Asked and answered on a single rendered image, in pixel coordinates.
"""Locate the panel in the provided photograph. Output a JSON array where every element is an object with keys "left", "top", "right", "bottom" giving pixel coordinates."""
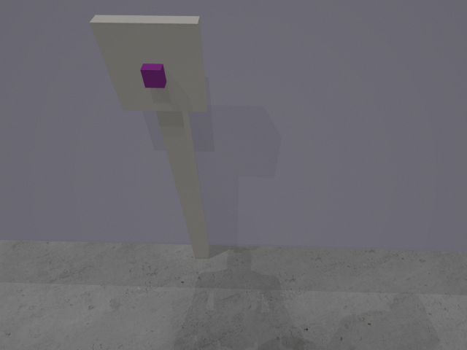
[{"left": 90, "top": 15, "right": 209, "bottom": 259}]

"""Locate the button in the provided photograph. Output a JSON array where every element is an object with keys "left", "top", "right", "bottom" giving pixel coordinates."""
[{"left": 140, "top": 63, "right": 166, "bottom": 88}]

